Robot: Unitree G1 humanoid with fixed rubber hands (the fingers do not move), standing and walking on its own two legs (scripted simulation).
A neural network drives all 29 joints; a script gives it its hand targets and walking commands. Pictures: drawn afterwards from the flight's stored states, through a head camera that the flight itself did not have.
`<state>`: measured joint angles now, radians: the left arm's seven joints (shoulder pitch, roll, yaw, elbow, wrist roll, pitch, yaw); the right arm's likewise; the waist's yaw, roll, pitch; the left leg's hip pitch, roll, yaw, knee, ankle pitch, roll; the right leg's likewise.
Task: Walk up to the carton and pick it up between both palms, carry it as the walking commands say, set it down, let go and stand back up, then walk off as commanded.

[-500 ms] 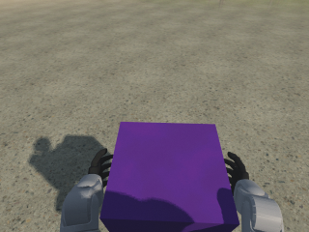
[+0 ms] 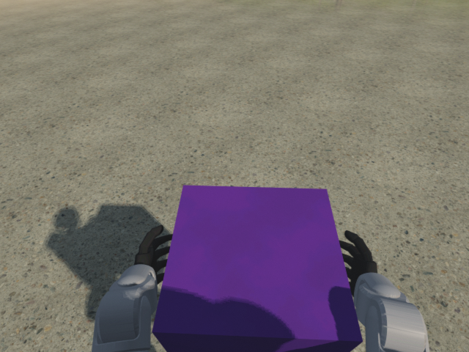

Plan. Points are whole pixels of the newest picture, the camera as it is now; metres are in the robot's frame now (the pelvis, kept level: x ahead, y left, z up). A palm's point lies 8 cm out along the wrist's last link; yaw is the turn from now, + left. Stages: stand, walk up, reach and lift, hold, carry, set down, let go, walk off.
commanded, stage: carry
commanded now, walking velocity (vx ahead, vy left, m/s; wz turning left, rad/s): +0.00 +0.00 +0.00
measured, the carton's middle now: (251, 284) +0.28 +0.00 -0.01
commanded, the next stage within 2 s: hold in 0.32 s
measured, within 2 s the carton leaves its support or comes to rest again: neither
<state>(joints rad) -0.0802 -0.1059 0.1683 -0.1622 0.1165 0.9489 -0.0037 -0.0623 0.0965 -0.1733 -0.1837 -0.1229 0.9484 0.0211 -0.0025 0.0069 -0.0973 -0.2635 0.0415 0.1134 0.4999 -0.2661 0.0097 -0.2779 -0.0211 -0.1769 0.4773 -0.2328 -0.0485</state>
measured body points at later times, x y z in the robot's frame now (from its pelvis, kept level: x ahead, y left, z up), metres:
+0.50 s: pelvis -0.02 +0.01 +0.01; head -0.01 +0.00 +0.46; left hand +0.27 +0.18 +0.03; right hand +0.26 -0.17 +0.02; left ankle +0.00 +0.11 -0.74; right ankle +0.01 -0.09 -0.74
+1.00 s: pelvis -0.02 +0.02 +0.01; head -0.06 +0.02 +0.45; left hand +0.28 +0.18 +0.05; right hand +0.28 -0.16 +0.05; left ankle +0.00 +0.12 -0.74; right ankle +0.01 -0.09 -0.74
